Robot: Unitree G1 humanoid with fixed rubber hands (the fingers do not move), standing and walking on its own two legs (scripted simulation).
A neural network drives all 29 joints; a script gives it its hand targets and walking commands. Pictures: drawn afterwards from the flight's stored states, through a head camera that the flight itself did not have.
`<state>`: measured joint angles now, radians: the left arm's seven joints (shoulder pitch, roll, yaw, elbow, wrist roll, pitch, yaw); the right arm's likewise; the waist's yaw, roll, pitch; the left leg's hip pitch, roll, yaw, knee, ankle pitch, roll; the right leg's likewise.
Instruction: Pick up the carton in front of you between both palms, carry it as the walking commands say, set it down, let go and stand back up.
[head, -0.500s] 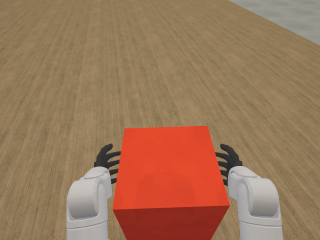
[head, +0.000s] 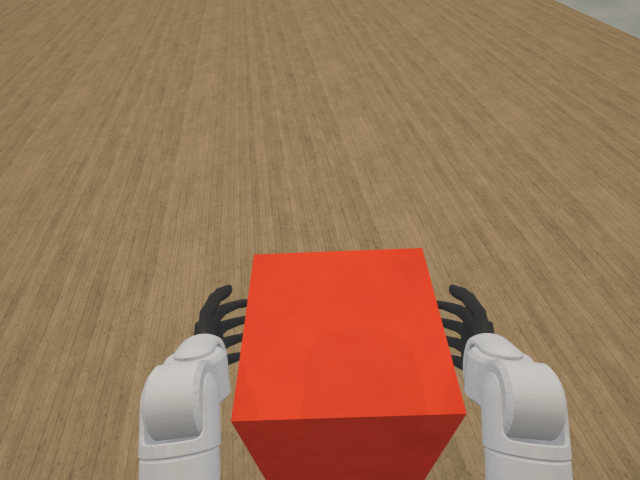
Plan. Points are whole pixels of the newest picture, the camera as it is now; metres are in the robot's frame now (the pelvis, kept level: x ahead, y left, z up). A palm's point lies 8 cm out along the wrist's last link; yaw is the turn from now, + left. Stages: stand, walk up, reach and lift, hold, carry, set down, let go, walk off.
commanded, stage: carry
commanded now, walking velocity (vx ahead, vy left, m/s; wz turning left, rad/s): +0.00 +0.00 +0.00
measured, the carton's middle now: (342, 372) +0.28 +0.00 +0.00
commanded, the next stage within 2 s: hold in 1.26 s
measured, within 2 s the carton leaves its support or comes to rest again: neither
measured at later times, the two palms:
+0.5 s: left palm (197, 345) +0.29 +0.18 +0.06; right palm (445, 340) +0.29 -0.12 +0.06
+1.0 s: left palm (196, 364) +0.27 +0.18 +0.04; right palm (439, 360) +0.27 -0.12 +0.03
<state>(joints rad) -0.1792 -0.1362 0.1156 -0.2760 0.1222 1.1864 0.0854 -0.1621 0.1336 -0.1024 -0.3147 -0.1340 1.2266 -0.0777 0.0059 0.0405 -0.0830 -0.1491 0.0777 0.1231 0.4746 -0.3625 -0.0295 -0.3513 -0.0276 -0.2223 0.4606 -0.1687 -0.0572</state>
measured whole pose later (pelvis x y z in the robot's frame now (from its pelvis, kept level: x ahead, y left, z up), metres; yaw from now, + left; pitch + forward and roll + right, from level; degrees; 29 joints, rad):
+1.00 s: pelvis -0.03 +0.03 +0.00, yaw +1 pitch +1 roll +0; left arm -0.29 -0.16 0.24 0.28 0.29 0.67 0.02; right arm -0.28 0.16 -0.22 0.27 -0.28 0.69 -0.01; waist 0.00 0.01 -0.09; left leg -0.17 0.02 0.13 0.53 -0.38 0.02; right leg -0.37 -0.09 -0.20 0.52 -0.16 -0.02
